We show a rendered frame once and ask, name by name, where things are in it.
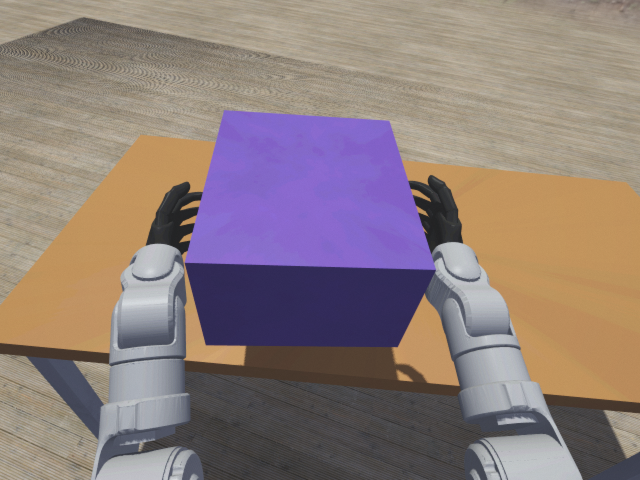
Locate robot left forearm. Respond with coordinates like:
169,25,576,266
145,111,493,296
91,244,191,480

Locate table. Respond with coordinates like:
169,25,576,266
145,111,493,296
0,135,640,480

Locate robot left upper arm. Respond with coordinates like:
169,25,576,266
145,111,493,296
95,446,204,480

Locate robot right upper arm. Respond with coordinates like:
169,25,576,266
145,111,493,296
464,434,580,480

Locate carton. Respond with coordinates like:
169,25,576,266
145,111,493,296
185,110,436,347

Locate robot left hand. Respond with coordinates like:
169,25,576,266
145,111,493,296
146,182,203,255

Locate robot right forearm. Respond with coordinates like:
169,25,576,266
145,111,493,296
425,242,583,480

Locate robot right hand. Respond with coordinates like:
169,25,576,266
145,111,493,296
408,175,463,254

